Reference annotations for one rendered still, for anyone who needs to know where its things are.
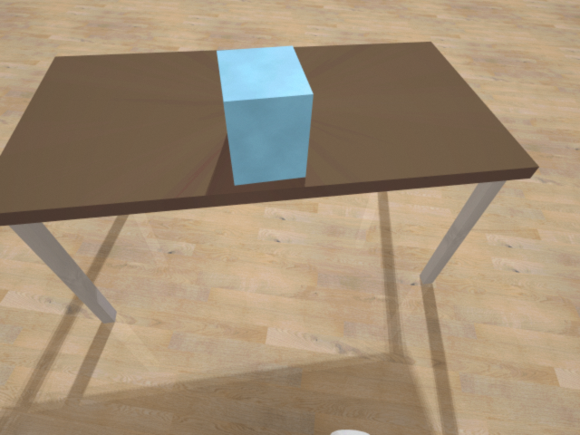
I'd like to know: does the carton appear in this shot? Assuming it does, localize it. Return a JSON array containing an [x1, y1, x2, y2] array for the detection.
[[217, 46, 314, 186]]

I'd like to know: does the table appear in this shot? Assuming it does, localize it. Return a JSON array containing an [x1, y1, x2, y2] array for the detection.
[[0, 42, 539, 324]]

